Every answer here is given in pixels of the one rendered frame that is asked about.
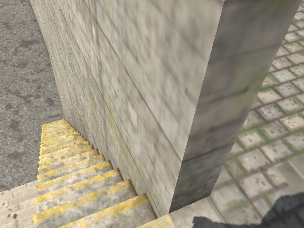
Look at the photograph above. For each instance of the stairs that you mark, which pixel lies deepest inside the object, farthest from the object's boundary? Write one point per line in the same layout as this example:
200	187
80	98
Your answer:
78	188

